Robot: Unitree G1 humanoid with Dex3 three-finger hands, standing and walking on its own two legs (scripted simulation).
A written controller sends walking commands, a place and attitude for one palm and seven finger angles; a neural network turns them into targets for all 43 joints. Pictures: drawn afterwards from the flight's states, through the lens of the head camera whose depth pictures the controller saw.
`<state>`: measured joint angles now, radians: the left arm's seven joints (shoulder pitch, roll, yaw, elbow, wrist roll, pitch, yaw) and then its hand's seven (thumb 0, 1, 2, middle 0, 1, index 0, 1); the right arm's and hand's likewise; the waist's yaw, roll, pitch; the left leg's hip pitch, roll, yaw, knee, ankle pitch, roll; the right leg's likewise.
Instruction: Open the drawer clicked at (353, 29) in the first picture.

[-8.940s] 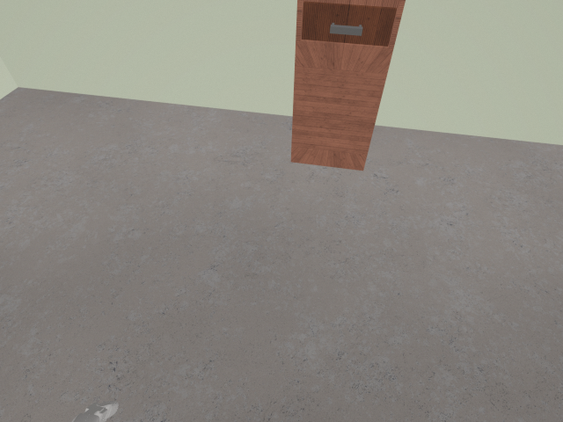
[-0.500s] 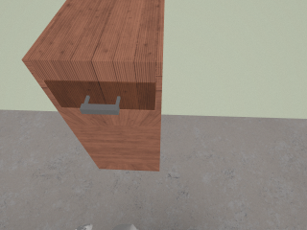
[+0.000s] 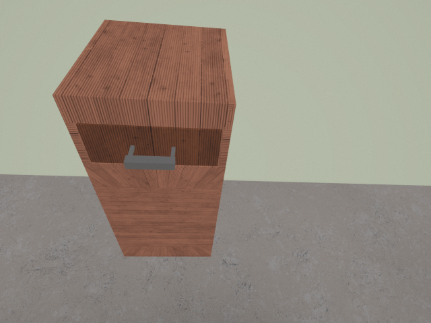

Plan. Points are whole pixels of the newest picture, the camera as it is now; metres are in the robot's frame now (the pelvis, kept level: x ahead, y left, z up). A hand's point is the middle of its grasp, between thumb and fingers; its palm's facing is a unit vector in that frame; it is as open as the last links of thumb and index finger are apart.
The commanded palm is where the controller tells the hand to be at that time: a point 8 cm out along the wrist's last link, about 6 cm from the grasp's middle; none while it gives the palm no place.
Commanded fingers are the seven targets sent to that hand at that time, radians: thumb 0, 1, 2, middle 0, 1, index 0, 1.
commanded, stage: come to a stop and stand still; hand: left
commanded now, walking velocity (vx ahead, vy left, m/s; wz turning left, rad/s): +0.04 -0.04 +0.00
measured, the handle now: (151, 156) +0.52 +0.19 -0.04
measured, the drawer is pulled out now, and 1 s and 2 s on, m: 0.00 0.00 0.00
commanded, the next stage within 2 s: look again from close up in 1.12 s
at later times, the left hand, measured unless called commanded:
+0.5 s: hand out of the picture -0.03 +0.06 -0.18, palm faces +0.05 -0.99 -0.14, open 7.3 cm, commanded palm none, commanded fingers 0.00 0.90 0.90 -0.20 -0.30 -0.20 -0.30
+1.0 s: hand out of the picture -0.03 +0.08 -0.18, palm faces +0.06 -0.98 -0.17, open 7.4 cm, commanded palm none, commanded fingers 0.00 0.90 0.90 -0.20 -0.30 -0.20 -0.30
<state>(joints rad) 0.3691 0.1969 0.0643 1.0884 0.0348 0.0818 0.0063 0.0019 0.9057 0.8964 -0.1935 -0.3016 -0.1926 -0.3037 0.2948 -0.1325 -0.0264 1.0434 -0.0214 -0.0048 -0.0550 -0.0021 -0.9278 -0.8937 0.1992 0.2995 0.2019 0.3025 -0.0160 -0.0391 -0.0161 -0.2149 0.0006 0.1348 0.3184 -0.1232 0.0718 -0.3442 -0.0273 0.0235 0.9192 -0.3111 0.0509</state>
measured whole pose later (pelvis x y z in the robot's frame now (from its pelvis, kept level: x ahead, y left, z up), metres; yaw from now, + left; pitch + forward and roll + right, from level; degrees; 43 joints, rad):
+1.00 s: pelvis +0.01 -0.07 -0.01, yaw +0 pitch -1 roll +0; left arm 0.36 0.10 0.00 1.13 0.01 -0.01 0.05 0.00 0.90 0.90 -0.20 -0.30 -0.19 -0.30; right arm 0.28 -0.13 0.00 1.15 -0.01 0.01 -0.05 0.01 -0.93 -0.89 0.19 0.30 0.20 0.30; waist 0.00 0.00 0.02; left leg -0.17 0.06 0.05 0.42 -0.22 -0.04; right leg -0.08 0.03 -0.06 0.40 -0.30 -0.04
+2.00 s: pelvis -0.01 -0.04 -0.02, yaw -1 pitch +4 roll +1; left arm 0.39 0.26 -0.07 0.12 0.39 0.08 0.28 0.01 0.83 0.86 -0.21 -0.35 -0.20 -0.35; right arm 0.25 -0.23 -0.01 0.81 0.01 -0.21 -0.08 0.01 -0.92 -0.89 0.20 0.30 0.20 0.30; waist -0.01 0.04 -0.06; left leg -0.39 -0.02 0.07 0.60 -0.27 0.02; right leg -0.34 -0.06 -0.03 0.66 -0.39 0.01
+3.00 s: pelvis +0.00 -0.04 -0.03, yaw -6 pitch +6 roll +1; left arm 0.11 0.39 -0.03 0.02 0.92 0.22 0.31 0.00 -0.30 0.38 -0.30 -1.08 -0.30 -1.08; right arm 0.11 -0.26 -0.06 0.65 0.00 0.07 -0.04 0.01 -0.91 -0.89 0.19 0.30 0.20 0.30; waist 0.05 0.06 -0.10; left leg -0.45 -0.04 -0.06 0.70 -0.35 -0.01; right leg -0.41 0.00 0.05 0.73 -0.42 0.00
